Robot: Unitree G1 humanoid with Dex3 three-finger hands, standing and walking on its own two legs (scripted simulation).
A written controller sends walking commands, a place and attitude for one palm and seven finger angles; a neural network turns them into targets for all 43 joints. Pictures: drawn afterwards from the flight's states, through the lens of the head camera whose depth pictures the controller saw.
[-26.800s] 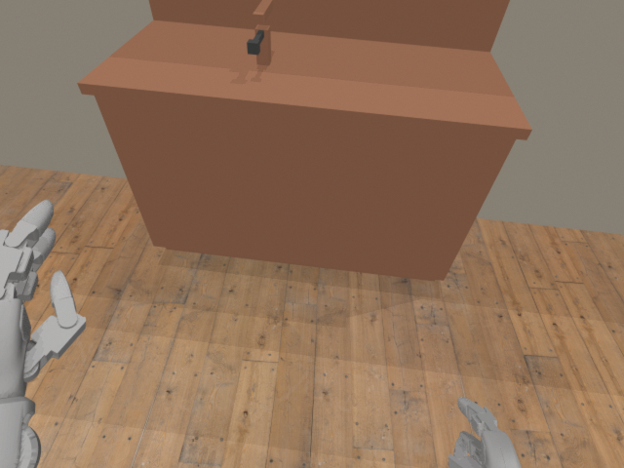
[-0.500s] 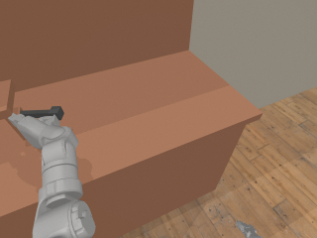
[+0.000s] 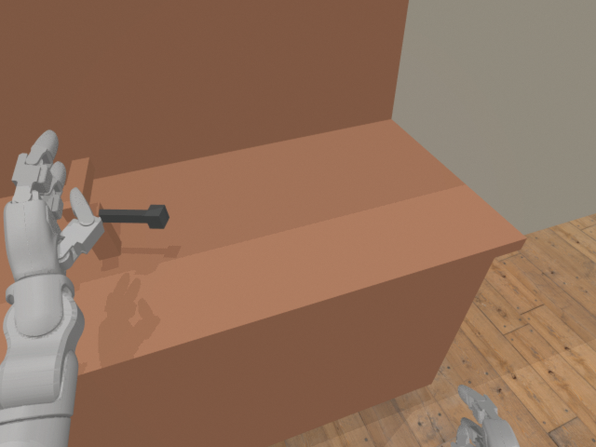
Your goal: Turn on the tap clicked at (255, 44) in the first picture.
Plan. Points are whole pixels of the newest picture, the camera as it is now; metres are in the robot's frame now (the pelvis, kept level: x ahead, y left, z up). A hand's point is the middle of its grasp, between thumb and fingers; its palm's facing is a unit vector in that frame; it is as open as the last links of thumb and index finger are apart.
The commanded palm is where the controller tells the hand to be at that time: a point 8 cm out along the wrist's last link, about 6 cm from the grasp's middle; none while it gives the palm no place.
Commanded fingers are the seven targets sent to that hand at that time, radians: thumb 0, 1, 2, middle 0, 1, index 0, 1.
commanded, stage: draw the hand back beside the body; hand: left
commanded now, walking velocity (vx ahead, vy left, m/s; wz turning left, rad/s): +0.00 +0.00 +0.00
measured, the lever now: (157, 216) +0.42 +0.29 +0.09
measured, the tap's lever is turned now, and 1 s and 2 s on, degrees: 68 68 68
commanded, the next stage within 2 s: step back with the hand held close in 1.00 s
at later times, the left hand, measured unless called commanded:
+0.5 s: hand (90, 289) +0.22 +0.25 +0.17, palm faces +0.40 -0.87 -0.28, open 7.5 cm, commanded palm +0.18 +0.28 +0.17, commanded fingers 0.00 0.90 0.90 -0.20 -0.30 -0.20 -0.30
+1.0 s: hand (80, 320) +0.20 +0.26 +0.15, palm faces +0.40 -0.87 -0.30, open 7.4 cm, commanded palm +0.15 +0.29 +0.18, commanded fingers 0.00 0.90 0.90 -0.20 -0.30 -0.20 -0.30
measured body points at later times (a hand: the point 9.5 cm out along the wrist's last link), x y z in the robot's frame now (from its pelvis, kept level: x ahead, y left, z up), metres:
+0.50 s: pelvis -0.02 +0.01 +0.01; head -0.05 -0.02 +0.45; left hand +0.19 +0.29 +0.19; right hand +0.17 -0.22 -0.08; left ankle +0.02 +0.12 -0.73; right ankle -0.03 -0.08 -0.74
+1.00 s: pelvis -0.01 +0.02 +0.01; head -0.03 +0.00 +0.46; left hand +0.17 +0.30 +0.17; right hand +0.20 -0.19 -0.07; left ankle +0.02 +0.12 -0.73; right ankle -0.03 -0.08 -0.73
